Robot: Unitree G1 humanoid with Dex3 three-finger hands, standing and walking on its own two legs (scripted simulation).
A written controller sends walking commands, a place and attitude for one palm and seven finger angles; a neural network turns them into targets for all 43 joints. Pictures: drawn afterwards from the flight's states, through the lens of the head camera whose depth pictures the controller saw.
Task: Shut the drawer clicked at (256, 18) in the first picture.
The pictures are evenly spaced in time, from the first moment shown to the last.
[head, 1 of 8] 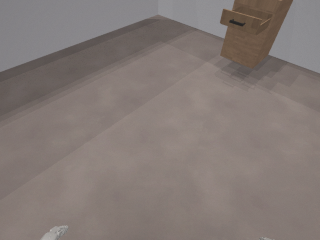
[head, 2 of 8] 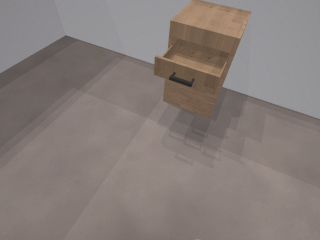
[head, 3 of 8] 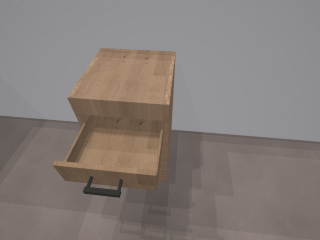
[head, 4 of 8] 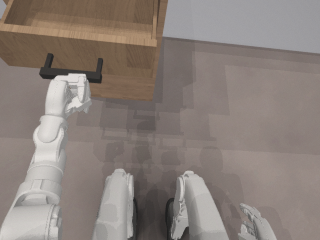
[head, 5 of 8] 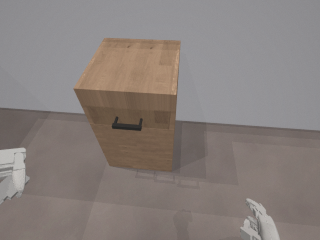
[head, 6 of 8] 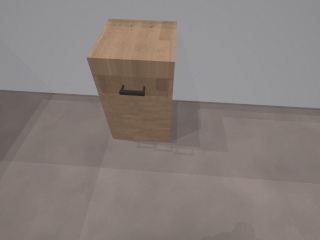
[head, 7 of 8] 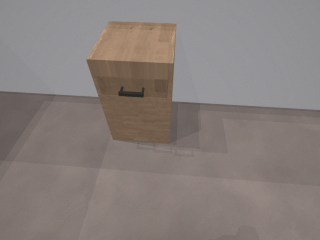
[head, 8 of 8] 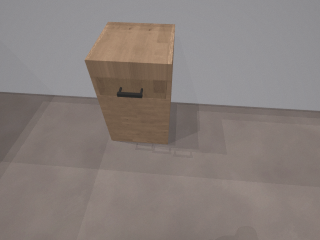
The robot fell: no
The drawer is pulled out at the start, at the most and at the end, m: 0.26 0.26 0.00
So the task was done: yes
